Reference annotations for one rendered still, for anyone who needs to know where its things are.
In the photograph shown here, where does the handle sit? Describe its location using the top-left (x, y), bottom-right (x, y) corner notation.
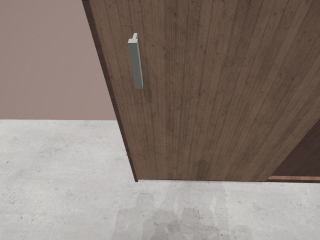
top-left (128, 33), bottom-right (143, 89)

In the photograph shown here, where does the wardrobe door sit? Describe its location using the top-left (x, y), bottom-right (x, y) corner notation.
top-left (90, 0), bottom-right (320, 182)
top-left (271, 119), bottom-right (320, 177)

